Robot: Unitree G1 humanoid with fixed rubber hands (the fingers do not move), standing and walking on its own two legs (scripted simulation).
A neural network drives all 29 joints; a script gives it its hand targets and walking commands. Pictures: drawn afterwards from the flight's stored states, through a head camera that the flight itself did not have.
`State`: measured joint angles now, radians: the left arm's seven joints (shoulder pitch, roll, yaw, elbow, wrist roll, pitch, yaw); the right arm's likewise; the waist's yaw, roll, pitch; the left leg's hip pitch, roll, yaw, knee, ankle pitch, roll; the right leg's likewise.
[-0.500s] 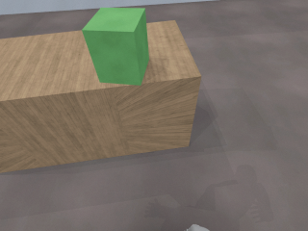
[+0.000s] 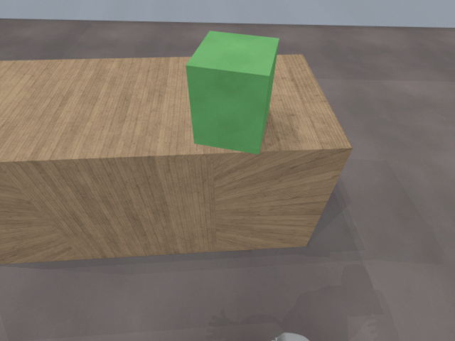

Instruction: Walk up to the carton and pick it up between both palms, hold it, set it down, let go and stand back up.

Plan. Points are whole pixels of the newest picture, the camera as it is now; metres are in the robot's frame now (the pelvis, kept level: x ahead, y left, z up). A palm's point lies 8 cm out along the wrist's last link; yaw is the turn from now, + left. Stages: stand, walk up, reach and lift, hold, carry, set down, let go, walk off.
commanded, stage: walk up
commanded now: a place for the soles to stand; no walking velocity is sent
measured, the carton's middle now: (234, 93) +0.76 -0.05 +0.03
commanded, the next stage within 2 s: none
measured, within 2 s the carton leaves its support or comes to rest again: neither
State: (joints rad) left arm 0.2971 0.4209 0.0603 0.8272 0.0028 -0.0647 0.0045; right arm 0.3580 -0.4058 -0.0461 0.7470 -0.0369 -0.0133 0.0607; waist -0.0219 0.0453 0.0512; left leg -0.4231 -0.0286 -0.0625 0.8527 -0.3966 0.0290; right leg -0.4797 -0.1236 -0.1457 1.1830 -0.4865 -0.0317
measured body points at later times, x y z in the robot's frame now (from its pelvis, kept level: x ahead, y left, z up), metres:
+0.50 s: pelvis +0.09 -0.01 +0.00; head +0.09 -0.05 +0.45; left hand +0.15 +0.33 -0.06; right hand +0.19 -0.32 -0.12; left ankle +0.11 +0.13 -0.64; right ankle +0.13 -0.12 -0.70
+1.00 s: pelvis +0.16 +0.08 +0.00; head +0.19 +0.09 +0.45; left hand +0.21 +0.41 -0.11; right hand +0.26 -0.23 -0.10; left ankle +0.21 +0.17 -0.70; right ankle +0.16 -0.05 -0.66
